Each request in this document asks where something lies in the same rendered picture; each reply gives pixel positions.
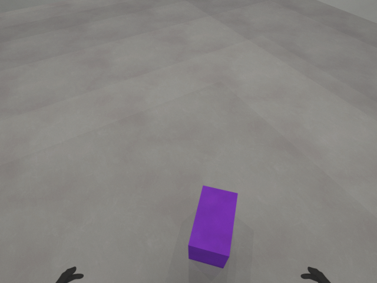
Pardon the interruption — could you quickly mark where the robot right hand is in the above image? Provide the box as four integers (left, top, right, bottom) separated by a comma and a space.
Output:
301, 267, 331, 283

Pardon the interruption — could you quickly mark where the robot left hand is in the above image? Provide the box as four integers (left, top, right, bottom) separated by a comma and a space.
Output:
56, 266, 84, 283

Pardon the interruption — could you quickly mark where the carton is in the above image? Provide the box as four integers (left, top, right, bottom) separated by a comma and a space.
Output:
188, 186, 238, 268

